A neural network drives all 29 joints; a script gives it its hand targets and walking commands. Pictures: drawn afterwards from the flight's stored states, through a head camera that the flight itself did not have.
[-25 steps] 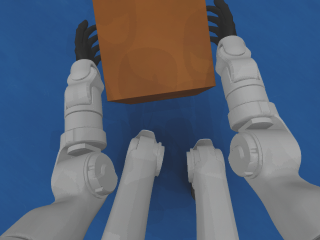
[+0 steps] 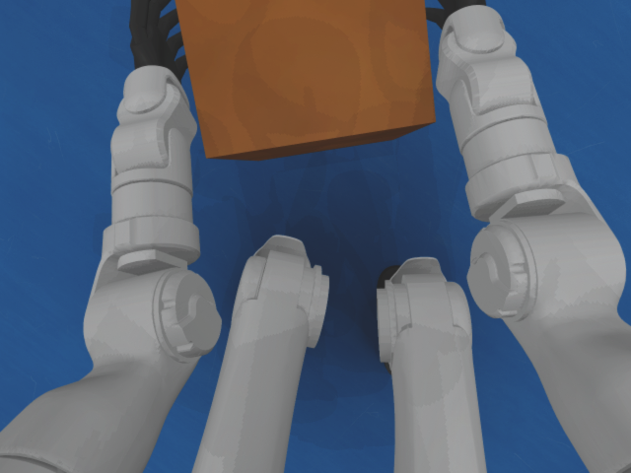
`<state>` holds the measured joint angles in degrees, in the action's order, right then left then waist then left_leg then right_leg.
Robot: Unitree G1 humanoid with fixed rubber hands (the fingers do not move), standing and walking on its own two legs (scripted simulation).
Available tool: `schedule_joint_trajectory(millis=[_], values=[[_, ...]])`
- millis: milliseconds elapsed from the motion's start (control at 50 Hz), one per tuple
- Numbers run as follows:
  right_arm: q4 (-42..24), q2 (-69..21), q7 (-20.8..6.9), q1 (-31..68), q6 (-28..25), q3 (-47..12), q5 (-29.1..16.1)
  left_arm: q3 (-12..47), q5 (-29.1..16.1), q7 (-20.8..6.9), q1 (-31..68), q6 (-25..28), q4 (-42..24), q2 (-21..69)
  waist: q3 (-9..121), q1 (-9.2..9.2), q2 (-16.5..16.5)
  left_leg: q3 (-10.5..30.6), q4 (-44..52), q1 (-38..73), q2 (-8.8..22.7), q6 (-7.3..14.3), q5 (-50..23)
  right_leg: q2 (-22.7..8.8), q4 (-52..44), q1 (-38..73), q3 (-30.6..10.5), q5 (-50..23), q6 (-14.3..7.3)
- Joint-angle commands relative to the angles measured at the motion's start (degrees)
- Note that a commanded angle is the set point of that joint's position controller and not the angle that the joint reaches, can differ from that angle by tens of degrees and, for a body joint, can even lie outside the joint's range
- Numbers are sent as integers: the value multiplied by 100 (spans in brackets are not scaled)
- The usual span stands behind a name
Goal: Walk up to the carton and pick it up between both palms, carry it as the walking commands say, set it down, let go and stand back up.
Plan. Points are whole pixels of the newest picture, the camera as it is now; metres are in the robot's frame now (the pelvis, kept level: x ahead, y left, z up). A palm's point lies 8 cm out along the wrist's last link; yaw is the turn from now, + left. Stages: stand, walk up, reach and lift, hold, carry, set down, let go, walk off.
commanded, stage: set down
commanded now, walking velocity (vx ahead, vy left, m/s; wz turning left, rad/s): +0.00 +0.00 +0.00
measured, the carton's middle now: (310, 61) +0.52 +0.08 -0.22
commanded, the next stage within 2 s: none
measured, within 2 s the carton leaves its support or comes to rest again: rests again in 1.38 s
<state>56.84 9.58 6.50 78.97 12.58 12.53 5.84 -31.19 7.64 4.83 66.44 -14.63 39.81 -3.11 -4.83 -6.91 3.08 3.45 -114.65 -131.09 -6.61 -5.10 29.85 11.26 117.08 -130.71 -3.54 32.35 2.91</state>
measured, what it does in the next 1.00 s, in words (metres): stands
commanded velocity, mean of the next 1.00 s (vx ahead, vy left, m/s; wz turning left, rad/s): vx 0.00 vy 0.00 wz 0.00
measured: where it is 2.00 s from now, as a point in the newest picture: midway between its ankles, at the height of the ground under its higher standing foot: (334, 328)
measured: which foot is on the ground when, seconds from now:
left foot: down 0.00-1.00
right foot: down 0.00-1.00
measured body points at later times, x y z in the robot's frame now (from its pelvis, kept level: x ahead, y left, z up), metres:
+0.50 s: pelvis +0.00 +0.00 -0.02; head +0.35 +0.01 +0.26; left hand +0.49 +0.23 -0.17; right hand +0.57 -0.06 -0.18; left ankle +0.12 +0.13 -0.38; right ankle +0.10 -0.11 -0.38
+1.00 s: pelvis +0.00 +0.00 -0.03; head +0.36 +0.01 +0.25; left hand +0.49 +0.23 -0.19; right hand +0.57 -0.07 -0.19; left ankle +0.12 +0.13 -0.38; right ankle +0.10 -0.11 -0.38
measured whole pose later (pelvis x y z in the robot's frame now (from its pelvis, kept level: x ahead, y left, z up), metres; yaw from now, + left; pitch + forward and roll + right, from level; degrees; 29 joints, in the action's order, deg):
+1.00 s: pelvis +0.00 +0.00 -0.03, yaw +0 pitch +40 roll +3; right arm 63.2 12.2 7.0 82.2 9.8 9.2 3.1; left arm -29.5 6.7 3.8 69.3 -12.4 46.5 -5.6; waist -12.8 -7.3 2.9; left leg 1.5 -121.4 -129.8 -4.3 -4.1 32.3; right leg 9.4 124.4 -129.8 -2.1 34.8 1.3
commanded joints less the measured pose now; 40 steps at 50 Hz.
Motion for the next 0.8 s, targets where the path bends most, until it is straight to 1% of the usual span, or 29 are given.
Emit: schedule_joint_trajectory(millis=[0,60,140,220,400,620,780], values=[[-247,-5183,-1077,2689,-161,-1794,-519,2803,-659,-1461,3832,141,-172,4329,6611,-466,397,-940,585,3814,19,187,-2076,-51,-832,3129,611,-1415,-226],[-243,-5105,-1082,2849,-180,-1814,-564,2787,-667,-1478,3985,172,-166,4249,6357,-470,452,-918,482,3589,32,229,-1968,-60,-709,2959,584,-1321,-248],[-316,-5158,-1078,2840,-255,-1933,-686,2922,-754,-1466,3988,233,-232,4292,6302,-489,377,-888,366,3717,21,217,-2287,-52,-585,2900,593,-1591,-264],[-162,-5174,-1079,2634,-265,-1918,-670,2902,-734,-1475,3813,239,-138,4298,6108,-475,374,-884,314,3673,12,214,-2318,-55,-537,2819,589,-1630,-273],[-115,-5084,-1076,2659,-317,-1876,-663,2793,-710,-1522,3820,279,-51,4170,5826,-474,386,-892,229,3422,15,232,-2191,-77,-483,2692,527,-1601,-291],[64,-4866,-1093,2807,-332,-1711,-625,2583,-630,-1546,3969,308,153,3974,5405,-476,385,-912,182,3155,35,251,-1839,-98,-447,2590,474,-1325,-308],[184,-4776,-1144,2783,-350,-1602,-581,2442,-550,-1563,3951,337,271,3889,5156,-501,379,-890,139,3054,42,262,-1825,-104,-388,2453,460,-1302,-316]])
